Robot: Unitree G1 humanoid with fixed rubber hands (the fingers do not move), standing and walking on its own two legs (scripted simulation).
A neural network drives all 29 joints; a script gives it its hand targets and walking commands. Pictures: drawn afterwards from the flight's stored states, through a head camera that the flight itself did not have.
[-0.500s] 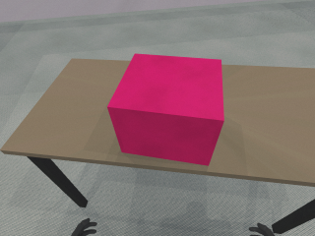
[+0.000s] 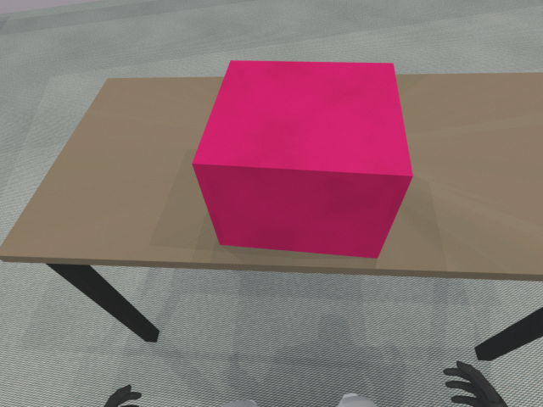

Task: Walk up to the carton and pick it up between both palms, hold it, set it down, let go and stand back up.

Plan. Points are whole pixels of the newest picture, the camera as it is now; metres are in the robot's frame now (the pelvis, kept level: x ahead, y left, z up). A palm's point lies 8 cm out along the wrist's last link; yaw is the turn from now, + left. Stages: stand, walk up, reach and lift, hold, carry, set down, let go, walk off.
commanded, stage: walk up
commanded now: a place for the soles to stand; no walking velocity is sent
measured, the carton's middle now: (302, 157) +0.51 -0.01 +0.05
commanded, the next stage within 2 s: none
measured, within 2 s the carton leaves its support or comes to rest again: neither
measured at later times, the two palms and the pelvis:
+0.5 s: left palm (119, 386) +0.16 +0.27 -0.08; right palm out of the picture -0.03 -0.22 -0.10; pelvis -0.01 +0.05 +0.01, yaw -10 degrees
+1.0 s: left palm out of the picture +0.13 +0.27 -0.09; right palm out of the picture +0.00 -0.24 -0.09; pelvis +0.01 +0.03 +0.02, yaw -13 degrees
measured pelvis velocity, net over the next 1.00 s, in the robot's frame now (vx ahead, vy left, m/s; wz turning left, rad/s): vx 0.01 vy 0.03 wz -0.23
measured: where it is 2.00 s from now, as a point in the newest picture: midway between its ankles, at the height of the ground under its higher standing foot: outside the picture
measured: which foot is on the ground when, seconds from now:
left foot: down 0.00-1.00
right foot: down 0.00-0.00, up 0.02-0.30, down 0.32-1.00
